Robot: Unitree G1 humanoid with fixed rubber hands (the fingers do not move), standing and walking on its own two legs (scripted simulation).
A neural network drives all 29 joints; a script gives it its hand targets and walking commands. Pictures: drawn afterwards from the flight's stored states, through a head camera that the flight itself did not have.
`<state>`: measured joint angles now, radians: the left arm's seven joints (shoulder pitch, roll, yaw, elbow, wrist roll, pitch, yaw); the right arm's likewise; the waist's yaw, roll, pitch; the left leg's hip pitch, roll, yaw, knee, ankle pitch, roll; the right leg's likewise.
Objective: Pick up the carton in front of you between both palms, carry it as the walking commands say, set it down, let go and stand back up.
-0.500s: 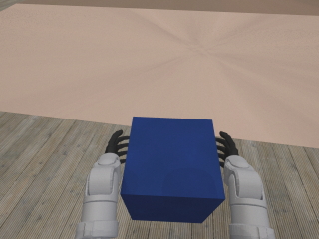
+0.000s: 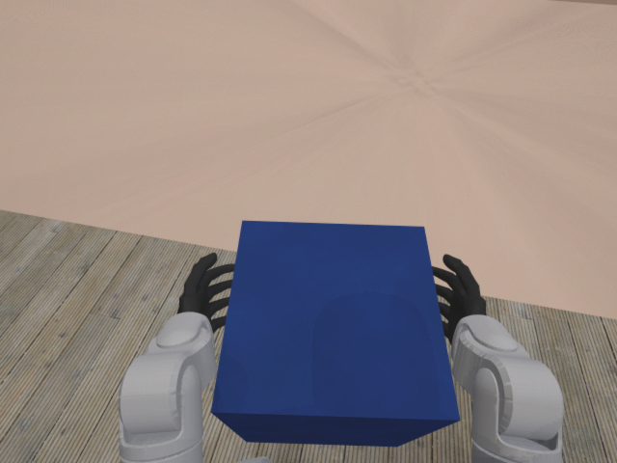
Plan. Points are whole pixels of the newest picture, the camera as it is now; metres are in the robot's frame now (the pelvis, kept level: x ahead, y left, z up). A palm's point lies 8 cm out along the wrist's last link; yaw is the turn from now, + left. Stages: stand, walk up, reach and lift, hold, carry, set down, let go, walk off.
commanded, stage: carry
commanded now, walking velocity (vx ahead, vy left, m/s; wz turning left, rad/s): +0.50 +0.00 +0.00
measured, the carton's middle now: (326, 344) +0.25 +0.01 +0.03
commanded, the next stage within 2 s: none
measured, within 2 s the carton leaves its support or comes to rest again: neither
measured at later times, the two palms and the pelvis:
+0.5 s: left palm (258, 156) +0.55 +0.14 +0.09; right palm (434, 163) +0.55 -0.16 +0.09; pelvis +0.32 -0.01 +0.00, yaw +0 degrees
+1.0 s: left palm (279, 57) +0.89 +0.14 +0.12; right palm (412, 61) +0.89 -0.16 +0.12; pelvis +0.66 -0.01 +0.00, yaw +0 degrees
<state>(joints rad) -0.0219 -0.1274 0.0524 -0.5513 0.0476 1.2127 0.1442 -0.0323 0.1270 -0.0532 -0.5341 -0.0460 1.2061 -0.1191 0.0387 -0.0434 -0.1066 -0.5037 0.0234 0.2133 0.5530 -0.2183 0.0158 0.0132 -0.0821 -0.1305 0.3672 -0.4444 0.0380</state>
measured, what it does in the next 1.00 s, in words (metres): walks ahead: left foot, then right foot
